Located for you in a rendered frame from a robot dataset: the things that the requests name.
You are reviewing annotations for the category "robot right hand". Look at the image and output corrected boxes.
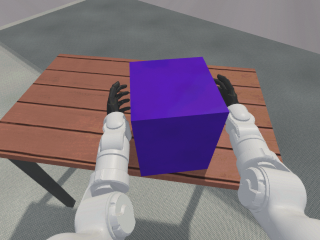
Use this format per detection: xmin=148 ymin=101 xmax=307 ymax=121
xmin=213 ymin=74 xmax=239 ymax=107

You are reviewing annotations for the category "robot left forearm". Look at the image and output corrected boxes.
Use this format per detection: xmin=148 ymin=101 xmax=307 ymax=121
xmin=74 ymin=111 xmax=132 ymax=228

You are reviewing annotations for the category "robot right upper arm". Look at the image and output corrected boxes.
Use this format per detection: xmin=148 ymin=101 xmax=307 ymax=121
xmin=237 ymin=166 xmax=320 ymax=240

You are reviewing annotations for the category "robot left hand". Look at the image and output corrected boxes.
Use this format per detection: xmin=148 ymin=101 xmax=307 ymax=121
xmin=107 ymin=81 xmax=131 ymax=115

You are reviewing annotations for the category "table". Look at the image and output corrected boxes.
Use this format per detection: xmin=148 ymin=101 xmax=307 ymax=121
xmin=0 ymin=53 xmax=283 ymax=208

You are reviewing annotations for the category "robot right forearm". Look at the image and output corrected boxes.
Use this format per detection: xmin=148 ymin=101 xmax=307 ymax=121
xmin=225 ymin=104 xmax=307 ymax=208

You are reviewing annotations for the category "robot left upper arm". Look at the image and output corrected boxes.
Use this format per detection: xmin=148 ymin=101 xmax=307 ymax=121
xmin=46 ymin=191 xmax=136 ymax=240

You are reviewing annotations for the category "carton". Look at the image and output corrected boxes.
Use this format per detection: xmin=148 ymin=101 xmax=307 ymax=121
xmin=129 ymin=57 xmax=229 ymax=177

